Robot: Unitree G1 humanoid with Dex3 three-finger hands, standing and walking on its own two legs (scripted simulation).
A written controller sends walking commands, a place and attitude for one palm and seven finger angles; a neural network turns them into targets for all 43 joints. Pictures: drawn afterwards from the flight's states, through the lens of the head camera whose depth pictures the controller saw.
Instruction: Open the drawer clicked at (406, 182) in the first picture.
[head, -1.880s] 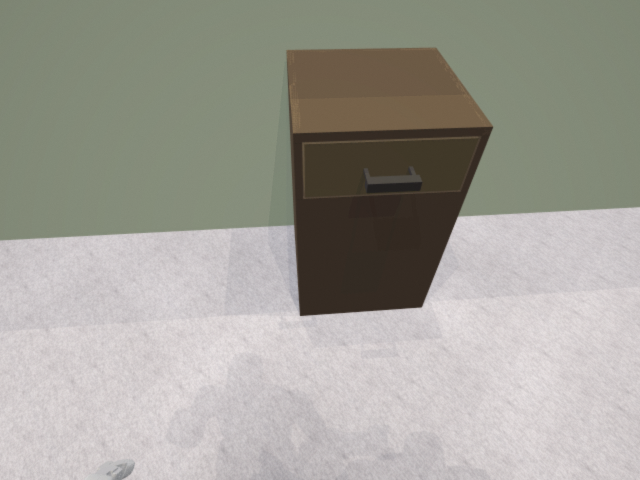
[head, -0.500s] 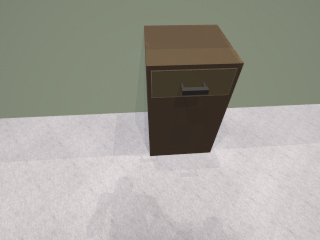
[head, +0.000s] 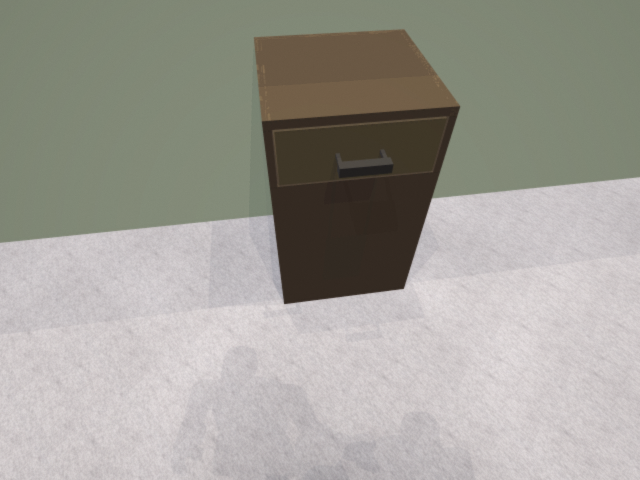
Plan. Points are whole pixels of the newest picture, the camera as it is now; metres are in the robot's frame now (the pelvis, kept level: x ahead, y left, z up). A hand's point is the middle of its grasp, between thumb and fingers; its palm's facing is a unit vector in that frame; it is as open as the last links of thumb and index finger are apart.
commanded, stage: walk to a spot facing it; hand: left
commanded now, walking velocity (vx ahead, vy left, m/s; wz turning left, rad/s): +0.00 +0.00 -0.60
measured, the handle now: (362, 161) +0.82 -0.04 -0.11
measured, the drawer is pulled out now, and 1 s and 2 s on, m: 0.00 0.00 0.00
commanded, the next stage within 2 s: none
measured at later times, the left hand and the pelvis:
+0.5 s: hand out of the picture +0.06 +0.13 -0.15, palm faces -0.16 -0.95 -0.26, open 7.4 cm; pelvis -0.01 -0.05 +0.01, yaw -15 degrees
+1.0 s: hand (186, 466) +0.16 +0.21 -0.17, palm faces -0.46 -0.86 -0.23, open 7.4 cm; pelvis +0.00 +0.05 +0.00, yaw -32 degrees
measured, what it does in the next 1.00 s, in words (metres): steps on the spot, turning right: left foot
